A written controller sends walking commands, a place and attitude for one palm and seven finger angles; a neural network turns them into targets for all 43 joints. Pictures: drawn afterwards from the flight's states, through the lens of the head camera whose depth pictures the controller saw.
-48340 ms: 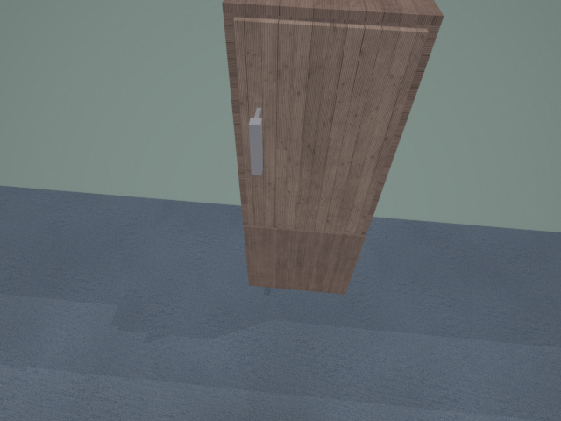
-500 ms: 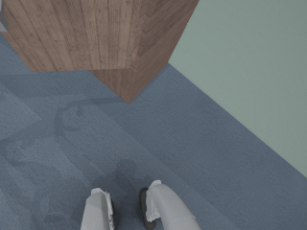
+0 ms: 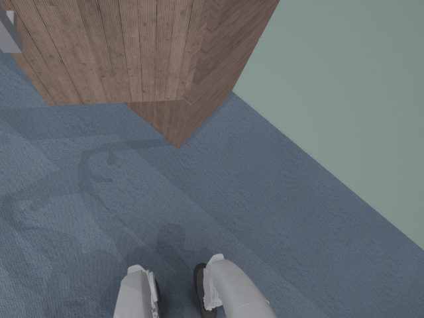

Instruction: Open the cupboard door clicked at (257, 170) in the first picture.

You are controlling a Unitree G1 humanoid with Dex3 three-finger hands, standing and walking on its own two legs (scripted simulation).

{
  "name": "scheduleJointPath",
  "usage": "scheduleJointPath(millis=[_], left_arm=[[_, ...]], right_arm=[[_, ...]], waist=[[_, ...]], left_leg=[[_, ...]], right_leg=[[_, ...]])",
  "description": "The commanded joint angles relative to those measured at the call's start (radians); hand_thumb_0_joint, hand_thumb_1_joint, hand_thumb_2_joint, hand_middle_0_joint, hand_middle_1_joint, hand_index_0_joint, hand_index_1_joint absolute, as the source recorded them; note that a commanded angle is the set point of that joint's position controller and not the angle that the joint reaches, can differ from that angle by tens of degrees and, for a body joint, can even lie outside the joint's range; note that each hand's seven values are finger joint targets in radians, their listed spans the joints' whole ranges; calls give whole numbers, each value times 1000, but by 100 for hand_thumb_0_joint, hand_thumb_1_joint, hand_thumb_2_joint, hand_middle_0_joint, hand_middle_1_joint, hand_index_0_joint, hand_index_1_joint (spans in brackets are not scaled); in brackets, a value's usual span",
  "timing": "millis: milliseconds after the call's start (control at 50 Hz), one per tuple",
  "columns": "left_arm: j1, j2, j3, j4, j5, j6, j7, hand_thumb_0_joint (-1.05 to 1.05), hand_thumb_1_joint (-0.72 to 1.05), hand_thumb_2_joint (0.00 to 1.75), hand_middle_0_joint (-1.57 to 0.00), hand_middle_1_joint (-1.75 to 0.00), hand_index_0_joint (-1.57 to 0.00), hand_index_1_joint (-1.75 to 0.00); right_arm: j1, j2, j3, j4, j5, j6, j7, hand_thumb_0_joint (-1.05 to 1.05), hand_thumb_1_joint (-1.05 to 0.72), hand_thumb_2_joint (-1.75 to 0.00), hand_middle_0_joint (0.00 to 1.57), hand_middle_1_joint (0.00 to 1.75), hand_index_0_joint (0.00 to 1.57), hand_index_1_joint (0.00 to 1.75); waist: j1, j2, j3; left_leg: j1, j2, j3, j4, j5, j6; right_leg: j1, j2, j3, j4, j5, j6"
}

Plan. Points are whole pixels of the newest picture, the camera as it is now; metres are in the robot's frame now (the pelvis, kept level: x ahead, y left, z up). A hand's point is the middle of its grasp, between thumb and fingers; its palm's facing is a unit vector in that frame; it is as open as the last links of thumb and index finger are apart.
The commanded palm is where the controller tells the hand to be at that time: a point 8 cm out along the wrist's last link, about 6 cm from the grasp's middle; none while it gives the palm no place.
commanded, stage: slide the fingers in behind the handle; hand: left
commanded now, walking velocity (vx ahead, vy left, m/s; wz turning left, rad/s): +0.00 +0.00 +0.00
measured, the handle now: out of the picture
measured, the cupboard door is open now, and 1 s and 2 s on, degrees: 49 48 48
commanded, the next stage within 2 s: close the thumb around the handle in 1.54 s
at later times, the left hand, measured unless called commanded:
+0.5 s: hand out of the picture +0.56 +0.28 +0.09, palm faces +0.06 -1.00 +0.00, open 14.3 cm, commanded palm +0.55 +0.28 +0.08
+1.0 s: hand out of the picture +0.56 +0.24 +0.09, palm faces +0.03 -1.00 +0.00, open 14.0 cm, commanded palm +0.56 +0.25 +0.08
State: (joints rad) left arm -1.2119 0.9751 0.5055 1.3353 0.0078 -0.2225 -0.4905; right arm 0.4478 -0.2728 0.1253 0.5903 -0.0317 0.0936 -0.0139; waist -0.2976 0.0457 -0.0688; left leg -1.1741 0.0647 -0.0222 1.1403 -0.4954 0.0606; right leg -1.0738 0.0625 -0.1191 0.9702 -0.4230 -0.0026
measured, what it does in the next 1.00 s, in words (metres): stands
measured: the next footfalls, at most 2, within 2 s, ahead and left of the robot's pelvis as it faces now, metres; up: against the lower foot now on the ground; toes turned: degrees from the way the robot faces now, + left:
none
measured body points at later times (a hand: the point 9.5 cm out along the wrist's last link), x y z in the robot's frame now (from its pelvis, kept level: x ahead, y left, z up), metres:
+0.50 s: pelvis +0.01 -0.01 +0.01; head +0.19 +0.04 +0.41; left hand +0.55 +0.33 +0.09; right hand -0.04 -0.27 -0.07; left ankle +0.00 +0.07 -0.65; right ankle +0.01 -0.13 -0.65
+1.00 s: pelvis +0.00 -0.02 +0.00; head +0.19 +0.03 +0.41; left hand +0.56 +0.29 +0.09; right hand -0.04 -0.27 -0.09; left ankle +0.00 +0.07 -0.65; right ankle +0.01 -0.13 -0.65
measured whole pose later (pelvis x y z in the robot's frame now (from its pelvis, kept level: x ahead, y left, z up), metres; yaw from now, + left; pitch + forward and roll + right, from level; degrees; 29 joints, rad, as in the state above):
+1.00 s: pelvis +0.00 -0.02 +0.00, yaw +1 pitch +29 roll -7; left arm -1.18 0.80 0.44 1.32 -0.05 -0.27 -0.38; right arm 0.44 -0.26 0.10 0.64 -0.04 0.07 0.01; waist -0.26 0.05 -0.07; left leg -1.14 0.06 -0.02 1.13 -0.49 0.04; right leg -1.06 0.06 -0.12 0.99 -0.44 -0.02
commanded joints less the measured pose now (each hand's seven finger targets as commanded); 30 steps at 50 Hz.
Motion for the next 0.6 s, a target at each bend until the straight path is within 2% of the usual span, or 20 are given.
scheduleJointPath(millis=[0,40,100,120,140,160,180,200,220,240,260,280,300,340,420,460,480,520,560,580], left_arm=[[-358,276,63,-275,-37,-99,7,0,-50,30,-30,-120,-30,-120],[-330,251,62,-266,-47,-98,7,0,-50,30,-30,-120,-30,-120],[-348,205,26,-232,-51,-76,6,0,-50,30,-30,-120,-30,-120],[-344,225,39,-232,-47,-73,11,0,-50,30,-30,-120,-30,-120],[-360,224,36,-258,-46,-80,14,0,-50,30,-30,-120,-30,-120],[-358,222,32,-279,-41,-85,18,0,-50,30,-30,-120,-30,-120],[-342,198,18,-271,-38,-86,22,0,-50,30,-30,-120,-30,-120],[-350,166,0,-284,-43,-90,25,0,-50,30,-30,-120,-30,-120],[-337,173,13,-274,-45,-91,29,0,-50,30,-30,-120,-30,-120],[-361,158,2,-298,-52,-102,30,0,-50,30,-30,-120,-30,-120],[-346,154,7,-292,-58,-101,31,0,-50,30,-30,-120,-30,-120],[-344,117,-18,-275,-61,-99,28,0,-50,30,-30,-120,-30,-120],[-350,105,-23,-269,-68,-98,27,0,-50,30,-30,-120,-30,-120],[-368,123,-8,-275,-75,-105,28,0,-50,30,-30,-120,-30,-120],[-373,116,-24,-261,-65,-109,39,0,-50,30,-30,-120,-30,-120],[-384,106,-33,-279,-61,-120,48,0,-50,30,-30,-120,-30,-120],[-376,70,-58,-261,-61,-118,49,0,-50,30,-30,-120,-30,-120],[-384,66,-59,-246,-65,-115,51,0,-50,30,-30,-120,-30,-120],[-403,65,-52,-273,-76,-122,47,0,-50,30,-30,-120,-30,-120],[-390,90,-29,-249,-75,-120,49,0,-50,30,-30,-120,-30,-120]], right_arm=[[262,-241,-96,7,-4,5,-4,0,-90,-90,20,30,20,30],[265,-239,-100,4,-3,8,1,0,-90,-90,20,30,20,30],[258,-239,-101,8,1,11,4,0,-90,-90,20,30,20,30],[256,-240,-100,7,1,11,4,0,-90,-90,20,30,20,30],[257,-239,-100,6,2,10,3,0,-90,-90,20,30,20,30],[263,-238,-104,11,1,12,3,0,-90,-90,20,30,20,30],[262,-234,-105,14,0,13,3,0,-90,-90,20,30,20,30],[261,-233,-106,15,-2,11,7,0,-90,-90,20,30,20,30],[261,-234,-108,19,-3,10,7,0,-90,-90,20,30,20,30],[263,-232,-109,20,-3,9,5,0,-90,-90,20,30,20,30],[265,-233,-111,24,-3,10,6,0,-90,-90,20,30,20,30],[257,-230,-112,25,-2,9,7,0,-90,-90,20,30,20,30],[257,-232,-113,31,-3,7,6,0,-90,-90,20,30,20,30],[256,-231,-110,30,-2,3,5,0,-90,-90,20,30,20,30],[246,-228,-107,36,-1,-2,4,0,-90,-90,20,30,20,30],[245,-226,-109,39,-2,-3,5,0,-90,-90,20,30,20,30],[241,-223,-108,40,-2,-4,7,0,-90,-90,20,30,20,30],[241,-224,-108,42,-2,-7,5,0,-90,-90,20,30,20,30],[240,-224,-111,41,-2,-11,4,0,-90,-90,20,30,20,30],[240,-225,-110,42,-2,-11,3,0,-90,-90,20,30,20,30]], waist=[[28,356,-594],[28,339,-589],[9,286,-534],[16,284,-532],[16,315,-545],[21,337,-577],[24,346,-566],[19,342,-560],[18,320,-560],[11,336,-563],[16,324,-576],[8,317,-552],[1,294,-543],[5,292,-539],[5,291,-531],[9,339,-547],[4,330,-533],[-7,273,-522],[-1,307,-567],[4,282,-558]], left_leg=[[725,20,-139,-100,723,-65],[732,21,-142,-103,747,-65],[662,12,-121,-110,649,-46],[638,9,-114,-113,617,-41],[668,9,-118,-113,651,-44],[708,13,-126,-116,683,-56],[729,15,-129,-117,700,-61],[732,16,-130,-117,698,-61],[723,15,-127,-115,688,-57],[744,16,-131,-116,714,-60],[747,15,-130,-116,717,-59],[732,14,-124,-118,685,-56],[713,12,-120,-118,658,-49],[686,6,-111,-120,630,-41],[657,1,-102,-117,600,-37],[702,4,-108,-115,633,-46],[697,2,-108,-115,620,-46],[649,0,-101,-113,580,-35],[673,-2,-100,-108,603,-36],[649,-3,-97,-106,586,-33]], right_leg=[[63,34,27,-59,296,-24],[66,36,24,-59,307,-25],[87,37,30,-75,297,-17],[107,36,33,-74,295,-18],[98,34,34,-73,305,-21],[87,33,30,-71,299,-20],[70,33,29,-77,293,-21],[65,35,29,-80,292,-21],[74,35,30,-81,295,-20],[70,34,31,-81,305,-22],[80,34,32,-83,312,-21],[76,35,33,-88,304,-20],[82,34,35,-90,303,-20],[110,35,40,-89,314,-24],[128,31,47,-88,319,-22],[99,30,45,-84,313,-25],[88,30,45,-88,302,-25],[121,30,49,-88,310,-22],[128,28,53,-81,331,-24],[141,29,54,-80,329,-24]])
